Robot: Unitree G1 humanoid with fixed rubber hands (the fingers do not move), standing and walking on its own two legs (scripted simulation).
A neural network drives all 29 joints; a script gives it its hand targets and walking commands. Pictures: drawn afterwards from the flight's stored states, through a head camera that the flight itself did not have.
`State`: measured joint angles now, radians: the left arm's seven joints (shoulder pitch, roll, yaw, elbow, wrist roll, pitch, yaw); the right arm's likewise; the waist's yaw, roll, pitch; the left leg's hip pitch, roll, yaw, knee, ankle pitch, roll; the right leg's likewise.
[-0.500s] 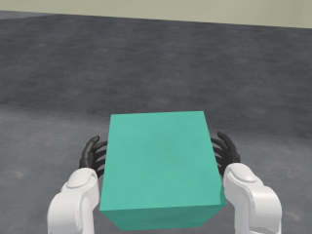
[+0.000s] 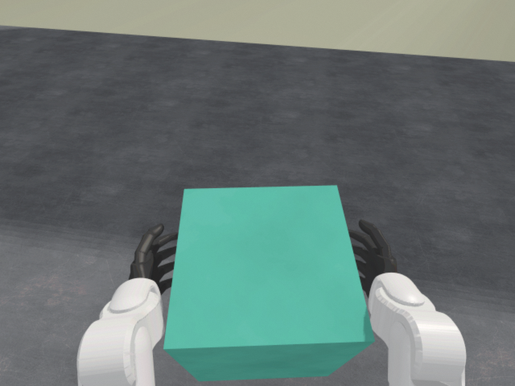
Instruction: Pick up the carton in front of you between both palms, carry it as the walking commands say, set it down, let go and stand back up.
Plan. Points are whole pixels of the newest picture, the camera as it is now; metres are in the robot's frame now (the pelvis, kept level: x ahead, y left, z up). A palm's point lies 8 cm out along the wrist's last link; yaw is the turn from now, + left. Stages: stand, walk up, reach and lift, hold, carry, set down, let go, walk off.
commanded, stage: carry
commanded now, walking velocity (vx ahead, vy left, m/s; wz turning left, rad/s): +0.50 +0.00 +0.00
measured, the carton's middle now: (262, 291) +0.26 +0.00 +0.03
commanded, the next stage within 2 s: none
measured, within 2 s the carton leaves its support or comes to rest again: neither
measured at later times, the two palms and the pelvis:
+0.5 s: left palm (177, 143) +0.53 +0.15 +0.11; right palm (334, 138) +0.52 -0.15 +0.12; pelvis +0.28 +0.00 +0.01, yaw -1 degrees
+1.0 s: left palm (192, 124) +0.60 +0.13 +0.10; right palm (336, 123) +0.59 -0.17 +0.10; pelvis +0.35 -0.01 +0.01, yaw -2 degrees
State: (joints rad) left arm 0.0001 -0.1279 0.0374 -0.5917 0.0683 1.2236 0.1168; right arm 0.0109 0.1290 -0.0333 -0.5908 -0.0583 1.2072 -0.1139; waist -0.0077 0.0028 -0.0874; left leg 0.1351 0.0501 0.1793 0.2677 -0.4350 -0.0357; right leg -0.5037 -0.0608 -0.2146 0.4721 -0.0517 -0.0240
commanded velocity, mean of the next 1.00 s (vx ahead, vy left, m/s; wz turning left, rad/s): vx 0.03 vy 0.00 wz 0.00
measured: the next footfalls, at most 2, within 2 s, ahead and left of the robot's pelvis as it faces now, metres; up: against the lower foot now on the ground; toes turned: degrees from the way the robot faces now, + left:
left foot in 0.44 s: +0.39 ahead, +0.09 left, +0.00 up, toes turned -8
right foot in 0.60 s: +0.26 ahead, -0.12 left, +0.00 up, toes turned -3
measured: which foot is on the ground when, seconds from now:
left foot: down 0.00-0.04, up 0.06-0.42, down 0.44-1.00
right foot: down 0.00-0.48, up 0.50-0.58, down 0.60-1.00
